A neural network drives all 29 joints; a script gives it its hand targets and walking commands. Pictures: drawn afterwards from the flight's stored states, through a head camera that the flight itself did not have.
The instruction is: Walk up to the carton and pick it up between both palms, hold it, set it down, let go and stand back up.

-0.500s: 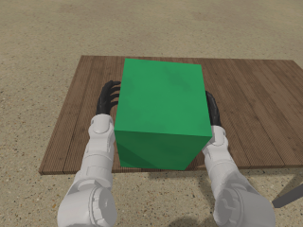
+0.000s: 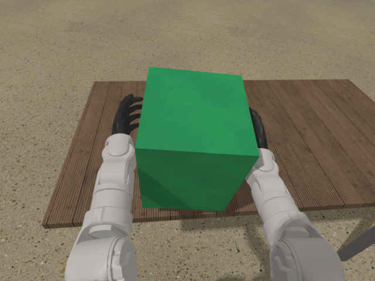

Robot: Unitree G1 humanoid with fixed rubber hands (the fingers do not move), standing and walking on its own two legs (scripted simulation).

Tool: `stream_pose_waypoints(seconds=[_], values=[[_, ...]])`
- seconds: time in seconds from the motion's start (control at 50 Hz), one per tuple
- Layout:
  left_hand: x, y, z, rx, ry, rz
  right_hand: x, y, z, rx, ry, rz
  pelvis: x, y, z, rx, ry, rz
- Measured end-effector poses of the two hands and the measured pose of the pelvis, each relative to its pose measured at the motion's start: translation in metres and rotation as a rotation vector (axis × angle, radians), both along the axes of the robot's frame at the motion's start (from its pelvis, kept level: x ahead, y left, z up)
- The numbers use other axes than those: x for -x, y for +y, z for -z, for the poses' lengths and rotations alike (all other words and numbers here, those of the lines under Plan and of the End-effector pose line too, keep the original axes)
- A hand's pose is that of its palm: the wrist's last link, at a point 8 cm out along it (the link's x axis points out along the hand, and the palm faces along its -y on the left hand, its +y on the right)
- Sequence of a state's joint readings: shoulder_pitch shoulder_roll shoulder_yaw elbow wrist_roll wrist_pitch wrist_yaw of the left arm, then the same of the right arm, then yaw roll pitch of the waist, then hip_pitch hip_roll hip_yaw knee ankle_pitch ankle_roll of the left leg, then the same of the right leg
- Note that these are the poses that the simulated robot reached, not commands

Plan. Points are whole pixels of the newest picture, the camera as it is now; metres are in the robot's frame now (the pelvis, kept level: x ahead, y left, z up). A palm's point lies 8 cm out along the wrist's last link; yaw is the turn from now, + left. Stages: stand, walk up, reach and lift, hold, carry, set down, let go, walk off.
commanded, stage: reach and lift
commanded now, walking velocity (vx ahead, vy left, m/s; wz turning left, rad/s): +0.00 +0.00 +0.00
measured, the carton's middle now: (189, 144) +0.40 +0.02 +0.10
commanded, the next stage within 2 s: hold in 1.86 s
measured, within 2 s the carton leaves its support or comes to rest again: neither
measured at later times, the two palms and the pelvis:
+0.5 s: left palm (116, 125) +0.36 +0.16 +0.18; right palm (263, 143) +0.36 -0.13 +0.15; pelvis -0.02 +0.01 +0.00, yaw +1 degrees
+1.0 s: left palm (120, 112) +0.36 +0.15 +0.22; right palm (281, 124) +0.35 -0.14 +0.21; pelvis -0.02 +0.00 +0.00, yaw +1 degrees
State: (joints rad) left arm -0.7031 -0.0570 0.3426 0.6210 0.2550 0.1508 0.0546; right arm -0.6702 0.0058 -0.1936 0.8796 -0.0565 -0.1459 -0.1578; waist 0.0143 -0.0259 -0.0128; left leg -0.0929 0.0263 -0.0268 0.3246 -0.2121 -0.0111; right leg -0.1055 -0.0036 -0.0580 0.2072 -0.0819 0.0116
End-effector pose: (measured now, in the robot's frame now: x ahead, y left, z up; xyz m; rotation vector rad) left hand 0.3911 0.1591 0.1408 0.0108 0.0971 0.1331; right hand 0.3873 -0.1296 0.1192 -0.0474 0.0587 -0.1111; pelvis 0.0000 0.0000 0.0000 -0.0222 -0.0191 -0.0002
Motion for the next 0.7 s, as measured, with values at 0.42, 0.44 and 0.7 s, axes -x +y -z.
stream_pose_waypoints(seconds=[0.42, 0.44, 0.7], values=[[0.025, 0.005, -0.027, -0.005, 0.044, 0.015, 0.029, 0.005, -0.03, -0.037, 0.041, 0.02, 0.013, 0.012, 0.003, 0.007, -0.105, -0.017], [0.026, 0.004, -0.03, -0.01, 0.046, 0.015, 0.03, 0.004, -0.031, -0.042, 0.043, 0.021, 0.014, 0.013, 0.003, 0.007, -0.103, -0.017], [0.026, -0.015, -0.063, -0.038, 0.047, 0.019, 0.031, -0.014, -0.058, -0.063, 0.042, 0.025, 0.017, 0.007, 0.003, 0.0, -0.125, -0.01]])
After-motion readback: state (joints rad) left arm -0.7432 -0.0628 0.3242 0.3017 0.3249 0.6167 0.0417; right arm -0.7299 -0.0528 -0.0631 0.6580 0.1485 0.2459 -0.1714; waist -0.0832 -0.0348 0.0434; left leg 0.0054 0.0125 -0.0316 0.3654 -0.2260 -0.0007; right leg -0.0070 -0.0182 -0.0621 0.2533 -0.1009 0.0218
